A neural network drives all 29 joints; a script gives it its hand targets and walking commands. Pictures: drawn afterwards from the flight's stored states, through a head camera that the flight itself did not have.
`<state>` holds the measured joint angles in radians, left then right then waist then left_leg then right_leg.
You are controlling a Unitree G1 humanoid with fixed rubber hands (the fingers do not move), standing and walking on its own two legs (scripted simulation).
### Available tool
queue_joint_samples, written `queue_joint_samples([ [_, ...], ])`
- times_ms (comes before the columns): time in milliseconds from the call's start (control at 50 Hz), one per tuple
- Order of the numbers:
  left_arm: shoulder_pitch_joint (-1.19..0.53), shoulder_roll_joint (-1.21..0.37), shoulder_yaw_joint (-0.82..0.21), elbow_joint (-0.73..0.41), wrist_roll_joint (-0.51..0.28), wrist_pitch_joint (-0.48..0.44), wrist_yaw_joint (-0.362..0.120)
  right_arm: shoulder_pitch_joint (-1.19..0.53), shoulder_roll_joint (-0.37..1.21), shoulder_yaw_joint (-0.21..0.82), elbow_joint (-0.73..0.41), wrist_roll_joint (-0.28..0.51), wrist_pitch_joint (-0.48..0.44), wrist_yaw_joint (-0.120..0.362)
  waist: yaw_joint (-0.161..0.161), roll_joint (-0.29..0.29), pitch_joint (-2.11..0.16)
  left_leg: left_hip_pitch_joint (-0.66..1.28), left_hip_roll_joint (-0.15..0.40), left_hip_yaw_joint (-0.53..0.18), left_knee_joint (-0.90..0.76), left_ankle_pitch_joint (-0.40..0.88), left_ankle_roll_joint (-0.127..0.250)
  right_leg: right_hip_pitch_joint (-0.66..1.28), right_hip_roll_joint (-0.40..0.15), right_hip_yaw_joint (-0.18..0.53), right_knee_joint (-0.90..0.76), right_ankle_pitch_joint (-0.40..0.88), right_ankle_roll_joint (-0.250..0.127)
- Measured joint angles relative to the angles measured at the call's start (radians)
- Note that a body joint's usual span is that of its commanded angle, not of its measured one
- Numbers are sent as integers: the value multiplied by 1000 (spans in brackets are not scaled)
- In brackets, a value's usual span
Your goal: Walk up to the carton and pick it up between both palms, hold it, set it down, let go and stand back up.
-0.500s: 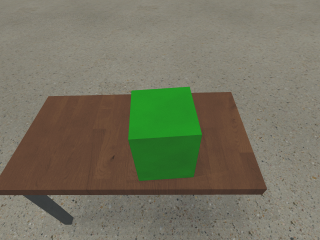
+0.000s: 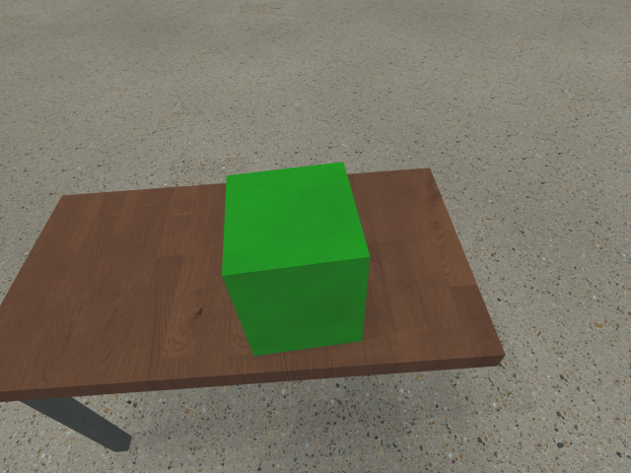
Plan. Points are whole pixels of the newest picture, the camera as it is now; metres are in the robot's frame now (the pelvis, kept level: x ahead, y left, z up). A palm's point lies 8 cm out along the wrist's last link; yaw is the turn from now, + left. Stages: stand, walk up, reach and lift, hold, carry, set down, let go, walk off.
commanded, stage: walk up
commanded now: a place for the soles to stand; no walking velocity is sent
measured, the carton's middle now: (297, 261) +0.49 +0.06 -0.06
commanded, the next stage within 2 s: reach and lift in 1.18 s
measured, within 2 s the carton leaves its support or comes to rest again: neither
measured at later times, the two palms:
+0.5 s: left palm out of the picture -0.02 +0.27 -0.12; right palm out of the picture +0.02 -0.22 -0.13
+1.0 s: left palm out of the picture +0.01 +0.26 -0.13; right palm out of the picture +0.04 -0.23 -0.12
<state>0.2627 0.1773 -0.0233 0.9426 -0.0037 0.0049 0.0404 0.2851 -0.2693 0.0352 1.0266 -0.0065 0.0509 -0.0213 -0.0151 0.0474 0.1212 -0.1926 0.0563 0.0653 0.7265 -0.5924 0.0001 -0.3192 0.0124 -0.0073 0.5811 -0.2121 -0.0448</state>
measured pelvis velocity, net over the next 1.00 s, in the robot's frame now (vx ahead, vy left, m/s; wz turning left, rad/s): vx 0.00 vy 0.02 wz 0.17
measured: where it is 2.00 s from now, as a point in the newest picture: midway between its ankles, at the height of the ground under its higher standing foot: outside the picture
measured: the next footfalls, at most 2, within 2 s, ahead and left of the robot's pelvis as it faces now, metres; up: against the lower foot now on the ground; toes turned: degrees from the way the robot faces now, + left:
left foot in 0.16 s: +0.01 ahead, +0.15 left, +0.00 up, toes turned +10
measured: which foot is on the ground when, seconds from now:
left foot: up 0.00-0.14, down 0.16-1.00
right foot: down 0.00-1.00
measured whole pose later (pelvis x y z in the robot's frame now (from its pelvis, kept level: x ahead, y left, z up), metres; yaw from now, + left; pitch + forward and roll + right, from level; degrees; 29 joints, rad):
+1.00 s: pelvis +0.00 +0.02 +0.01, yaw +9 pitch -2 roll -1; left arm 0.20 0.23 -0.05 1.04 0.02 0.01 0.02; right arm 0.31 -0.24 0.03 1.04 0.00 -0.01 -0.02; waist 0.00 0.00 0.05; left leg -0.18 0.00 -0.10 0.52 -0.31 -0.02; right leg -0.24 -0.04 -0.12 0.48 -0.21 0.00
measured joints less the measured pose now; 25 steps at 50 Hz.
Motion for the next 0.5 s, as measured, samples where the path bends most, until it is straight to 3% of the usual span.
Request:
queue_joint_samples([
  [140, -52, 37, 9, -9, 17, 20, 2, 48, 10, -15, 1, -1, -29, 2, 8, -38, -10, -13, -25, -37, -112, 186, 20, -27, -35, -14, -37, 60, 35],
  [180, -72, 53, 12, 0, 15, 31, -2, 64, 13, -22, 6, -1, -35, 2, 5, -59, -15, -2, -38, -40, -147, 263, 3, -37, -54, -14, -8, 46, 44],
  [280, -61, 80, 11, 21, 15, 36, -12, 90, 31, -23, 20, 16, -36, 6, 2, -83, -71, 12, -48, -43, -187, 278, 2, -15, -41, 6, 9, -90, 46],
  [360, -47, 86, 4, 42, 21, 10, -13, 64, 43, -17, 12, 11, -42, 12, 12, -95, -63, 14, -61, -52, -207, 298, -3, 20, -48, 6, -61, 51, 48],
  [500, 6, 62, -24, 93, 17, 3, -15, 26, 45, -12, -8, 15, -54, 16, 24, -55, -74, 33, -62, -78, -247, 312, -5, 47, -53, -20, -94, 36, 54],
])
